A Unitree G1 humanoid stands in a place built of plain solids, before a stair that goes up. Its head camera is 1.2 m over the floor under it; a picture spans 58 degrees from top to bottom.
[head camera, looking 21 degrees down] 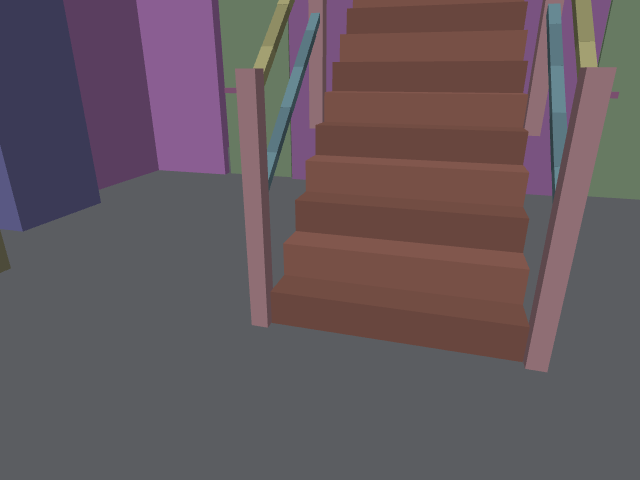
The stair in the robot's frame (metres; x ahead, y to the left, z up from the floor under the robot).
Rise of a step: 0.18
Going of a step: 0.20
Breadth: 1.20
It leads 16 degrees to the right of straight ahead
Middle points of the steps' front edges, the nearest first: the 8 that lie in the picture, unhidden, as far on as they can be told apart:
1.77 -0.33 0.18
1.96 -0.38 0.36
2.16 -0.44 0.55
2.35 -0.49 0.73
2.55 -0.55 0.91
2.74 -0.60 1.09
2.94 -0.66 1.27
3.13 -0.71 1.46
